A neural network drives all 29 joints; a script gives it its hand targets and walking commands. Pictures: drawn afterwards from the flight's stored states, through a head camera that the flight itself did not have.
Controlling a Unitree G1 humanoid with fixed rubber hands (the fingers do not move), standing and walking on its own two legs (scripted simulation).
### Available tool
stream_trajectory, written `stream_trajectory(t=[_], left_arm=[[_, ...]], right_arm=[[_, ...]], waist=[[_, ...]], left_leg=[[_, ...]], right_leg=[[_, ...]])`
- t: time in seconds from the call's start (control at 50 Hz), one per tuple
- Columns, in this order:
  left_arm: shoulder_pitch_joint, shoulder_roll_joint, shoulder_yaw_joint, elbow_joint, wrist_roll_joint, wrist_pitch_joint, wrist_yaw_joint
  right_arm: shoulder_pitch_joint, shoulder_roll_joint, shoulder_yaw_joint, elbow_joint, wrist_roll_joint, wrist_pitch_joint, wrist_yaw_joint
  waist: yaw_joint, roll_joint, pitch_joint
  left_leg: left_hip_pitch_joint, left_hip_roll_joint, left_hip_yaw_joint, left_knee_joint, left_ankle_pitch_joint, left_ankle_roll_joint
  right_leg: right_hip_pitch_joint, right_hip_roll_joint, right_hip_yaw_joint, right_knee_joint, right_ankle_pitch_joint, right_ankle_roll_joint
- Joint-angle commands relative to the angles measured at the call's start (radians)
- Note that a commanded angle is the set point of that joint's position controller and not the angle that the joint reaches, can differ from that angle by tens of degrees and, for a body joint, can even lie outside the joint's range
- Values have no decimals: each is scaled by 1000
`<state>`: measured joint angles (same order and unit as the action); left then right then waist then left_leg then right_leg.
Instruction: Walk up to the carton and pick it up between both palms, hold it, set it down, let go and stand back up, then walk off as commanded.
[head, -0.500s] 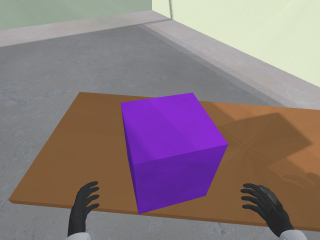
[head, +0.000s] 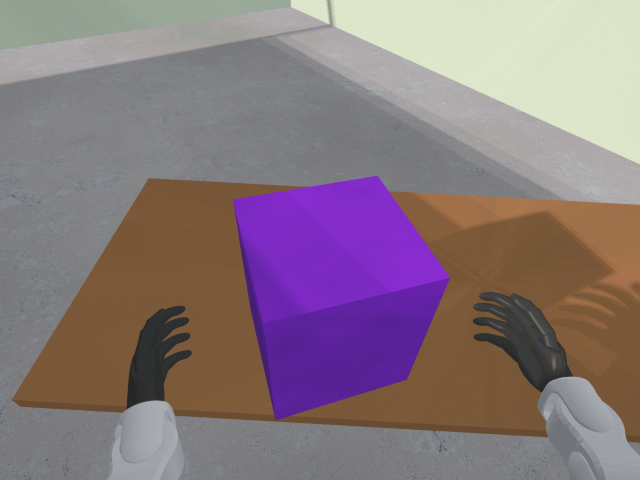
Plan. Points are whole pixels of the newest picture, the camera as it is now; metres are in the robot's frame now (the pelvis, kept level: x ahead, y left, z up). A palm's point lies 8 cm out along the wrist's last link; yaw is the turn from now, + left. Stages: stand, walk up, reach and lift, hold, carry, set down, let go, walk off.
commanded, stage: reach and lift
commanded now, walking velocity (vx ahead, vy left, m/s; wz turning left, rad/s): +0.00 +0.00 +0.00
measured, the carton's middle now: (327, 296) +0.36 +0.01 +0.03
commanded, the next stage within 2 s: none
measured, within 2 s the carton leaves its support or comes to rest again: neither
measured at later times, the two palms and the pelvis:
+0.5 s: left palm (133, 333) +0.24 +0.22 +0.12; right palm (527, 294) +0.31 -0.22 +0.12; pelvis -0.01 -0.01 +0.00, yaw -1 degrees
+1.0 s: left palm (127, 264) +0.29 +0.23 +0.17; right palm (506, 209) +0.39 -0.20 +0.18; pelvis -0.01 +0.00 +0.00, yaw +1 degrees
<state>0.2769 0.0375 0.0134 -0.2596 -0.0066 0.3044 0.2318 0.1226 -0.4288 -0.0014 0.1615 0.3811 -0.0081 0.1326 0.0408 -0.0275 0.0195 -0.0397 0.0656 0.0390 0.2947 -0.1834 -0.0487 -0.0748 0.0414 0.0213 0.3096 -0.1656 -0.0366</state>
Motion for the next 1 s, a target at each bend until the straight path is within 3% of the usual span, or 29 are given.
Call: stream_trajectory(t=[0.0,0.02,0.08,0.12,0.14,0.16,0.18,0.22,0.24,0.26,0.28,0.3,0.34,0.36,0.42,0.44,0.52,0.56,0.6,0.62,0.66,0.72,0.74,0.76,0.8,0.84,0.9,0.92,0.98], left_arm=[[-200,30,45,-217,12,43,3],[-190,18,42,-206,16,71,7],[-216,8,36,-220,-12,108,0],[-219,15,61,-204,5,156,-15],[-217,11,76,-153,4,183,-25],[-256,38,98,-142,0,213,-29],[-300,58,120,-146,-9,228,-35],[-333,77,119,-274,-37,238,-37],[-321,70,116,-293,-34,249,-40],[-356,74,96,-366,-46,253,-35],[-384,63,108,-327,-43,262,-37],[-355,73,111,-320,-43,264,-45],[-400,78,130,-233,-45,295,-54],[-382,81,138,-244,-41,315,-56],[-565,103,159,-158,-54,362,-51],[-570,108,173,-159,-47,381,-45],[-656,99,151,-189,-75,404,-39],[-759,132,171,-163,-82,419,-38],[-665,140,199,-118,-52,449,-42],[-736,146,204,-128,-50,453,-36],[-765,157,230,-83,-36,471,-41],[-809,124,208,-76,-68,472,-51],[-856,136,212,-86,-80,472,-50],[-841,151,208,-88,-72,469,-51],[-833,148,186,-130,-57,487,-49],[-898,152,169,-123,-63,488,-56],[-967,163,172,-70,-77,514,-48],[-939,166,190,-52,-57,521,-39],[-929,148,196,-123,-41,524,-28]], right_arm=[[-213,-196,-72,-120,23,29,4],[-226,-196,-73,-114,31,42,-6],[-265,-208,-63,-168,55,64,-4],[-286,-204,-36,-137,50,95,-19],[-300,-222,-46,-112,52,123,-22],[-325,-232,-47,-79,45,144,-30],[-371,-226,-40,-136,38,155,-44],[-414,-232,-47,-257,54,150,-61],[-396,-217,-29,-211,45,161,-69],[-423,-235,-60,-236,45,167,-70],[-438,-225,-59,-191,54,183,-69],[-423,-225,-67,-182,38,185,-72],[-479,-190,-42,-152,49,210,-79],[-479,-222,-56,-159,51,222,-80],[-661,-218,-61,-108,53,272,-69],[-676,-205,-42,-126,56,286,-72],[-756,-237,-36,-81,57,304,-83],[-850,-235,-51,-78,66,312,-79],[-798,-232,-24,-41,61,328,-88],[-825,-249,-44,-1,60,335,-92],[-893,-248,-24,49,71,347,-90],[-962,-235,12,66,96,356,-82],[-1005,-244,8,49,96,356,-83],[-987,-246,-9,74,95,347,-84],[-978,-274,-4,104,111,354,-89],[-1031,-277,-22,142,114,357,-87],[-1134,-310,-31,199,121,368,-76],[-1119,-300,-7,196,135,367,-66],[-1102,-318,22,176,154,360,-62]], waist=[[13,10,-85],[17,38,-52],[19,-14,-85],[22,-5,-82],[16,-6,-63],[14,-25,-55],[39,-69,-73],[34,-55,-144],[24,-43,-115],[5,-37,-167],[15,-1,-128],[1,-31,-157],[24,-3,-131],[13,-23,-131],[40,-28,-105],[67,-29,-125],[39,-39,-239],[37,-42,-262],[60,-69,-242],[38,-45,-274],[62,-73,-256],[49,-82,-280],[60,-70,-268],[40,-78,-308],[29,-26,-305],[8,0,-282],[11,29,-264],[38,12,-279],[44,22,-337]], left_leg=[[61,-55,-9,-18,180,17],[63,-61,6,-24,186,12],[71,-52,-4,-17,174,21],[78,-59,3,-15,241,24],[86,-56,10,-21,214,26],[72,-60,7,-25,209,26],[69,-66,18,-30,186,36],[77,-70,12,-6,269,29],[70,-77,16,4,286,28],[99,-68,11,10,296,19],[89,-69,15,6,300,13],[118,-58,11,9,294,18],[60,-69,27,-11,247,32],[54,-72,26,-11,236,28],[-23,-65,25,-49,52,42],[-25,-68,29,-52,42,47],[-11,-69,32,-35,124,40],[-49,-69,23,-31,83,39],[-43,-75,32,-36,85,48],[-35,-68,21,-29,113,34],[-55,-70,32,-32,100,40],[-62,-71,26,-29,103,39],[-71,-73,26,-24,120,41],[-57,-78,19,-11,165,40],[-28,-78,20,2,233,23],[-20,-78,12,10,242,14],[-54,-73,12,-11,151,11],[-46,-72,24,-9,168,21],[-14,-68,12,23,305,3]], right_leg=[[-55,16,25,-67,98,-43],[-52,15,23,-79,102,-46],[-46,15,37,-71,96,-40],[-25,13,38,-67,175,-37],[-41,7,40,-77,138,-31],[-41,15,43,-75,135,-28],[-46,16,45,-72,125,-19],[2,13,43,-59,223,-15],[7,10,44,-50,266,-12],[7,13,40,-49,255,-14],[-19,19,34,-51,238,-26],[-28,22,26,-54,220,-23],[-13,3,44,-66,199,-20],[-8,9,43,-58,204,-16],[-50,-12,54,-93,-57,-14],[-50,-17,59,-90,-66,-10],[-17,4,37,-55,56,-1],[-11,-13,59,-63,6,-1],[9,-19,60,-72,15,16],[19,-21,63,-57,45,13],[26,-26,66,-66,27,21],[28,-26,65,-80,18,22],[9,-27,57,-69,16,20],[26,-18,48,-56,99,19],[56,-8,34,-29,230,17],[10,18,5,-22,214,-1],[-14,23,-3,-37,111,-14],[-6,26,-6,-36,114,-5],[51,47,-11,-13,246,-9]])
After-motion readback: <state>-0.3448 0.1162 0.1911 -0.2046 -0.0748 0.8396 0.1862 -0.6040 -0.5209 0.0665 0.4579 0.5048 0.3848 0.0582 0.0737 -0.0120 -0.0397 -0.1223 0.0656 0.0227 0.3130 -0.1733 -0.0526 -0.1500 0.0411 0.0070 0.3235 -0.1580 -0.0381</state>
